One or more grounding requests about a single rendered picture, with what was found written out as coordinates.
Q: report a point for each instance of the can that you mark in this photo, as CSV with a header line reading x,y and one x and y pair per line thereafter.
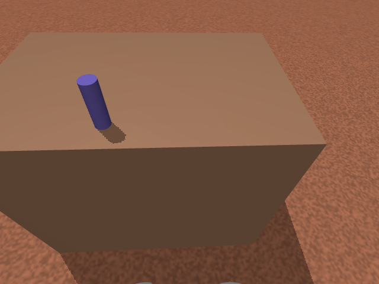
x,y
94,100

